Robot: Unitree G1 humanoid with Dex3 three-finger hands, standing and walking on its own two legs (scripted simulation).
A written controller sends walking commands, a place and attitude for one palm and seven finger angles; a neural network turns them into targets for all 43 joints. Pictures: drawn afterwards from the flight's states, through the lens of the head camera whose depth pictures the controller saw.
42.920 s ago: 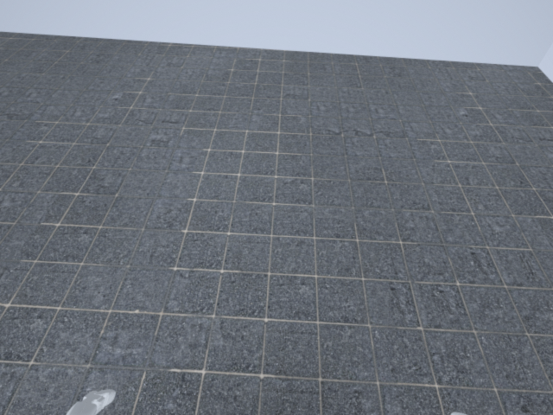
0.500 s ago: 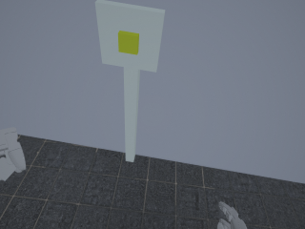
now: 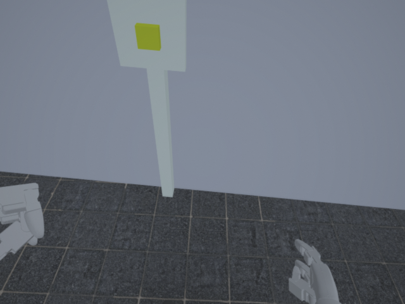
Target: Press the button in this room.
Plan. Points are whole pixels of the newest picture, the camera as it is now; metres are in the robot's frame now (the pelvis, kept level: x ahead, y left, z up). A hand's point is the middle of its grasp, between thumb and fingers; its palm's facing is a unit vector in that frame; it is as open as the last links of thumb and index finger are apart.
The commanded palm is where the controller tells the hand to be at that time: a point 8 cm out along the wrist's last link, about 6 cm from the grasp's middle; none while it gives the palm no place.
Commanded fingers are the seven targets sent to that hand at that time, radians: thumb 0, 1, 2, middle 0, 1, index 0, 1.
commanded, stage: stop stepping back and stand still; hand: left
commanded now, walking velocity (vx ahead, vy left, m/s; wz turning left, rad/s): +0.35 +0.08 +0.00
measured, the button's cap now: (148, 36) +0.78 +0.19 +0.17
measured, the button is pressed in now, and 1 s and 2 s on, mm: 0 0 0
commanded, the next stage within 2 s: let the arm hang, fingers relaxed in 1.24 s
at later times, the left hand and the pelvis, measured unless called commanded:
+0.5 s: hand out of the picture +0.06 +0.22 +0.18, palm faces +0.46 -0.71 -0.53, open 3.1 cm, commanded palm +0.00 +0.26 +0.18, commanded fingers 0.00 0.90 0.90 -1.30 -1.50 -1.30 -1.50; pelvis -0.10 -0.04 -0.01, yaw +5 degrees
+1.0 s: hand out of the picture +0.01 +0.20 +0.18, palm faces +0.48 -0.72 -0.50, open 3.1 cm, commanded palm -0.04 +0.23 +0.18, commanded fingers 0.00 0.90 0.90 -1.30 -1.50 -1.30 -1.50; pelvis -0.14 -0.06 -0.01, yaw +6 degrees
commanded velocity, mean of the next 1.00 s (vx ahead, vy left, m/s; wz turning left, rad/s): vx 0.17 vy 0.06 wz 0.00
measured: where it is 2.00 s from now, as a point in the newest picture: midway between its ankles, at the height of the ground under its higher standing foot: outside the picture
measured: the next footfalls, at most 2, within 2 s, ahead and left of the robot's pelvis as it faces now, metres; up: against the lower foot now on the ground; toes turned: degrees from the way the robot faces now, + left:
right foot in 0.02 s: +0.01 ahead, -0.09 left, +0.00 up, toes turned +0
left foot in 0.30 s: -0.09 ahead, +0.15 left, +0.00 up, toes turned +5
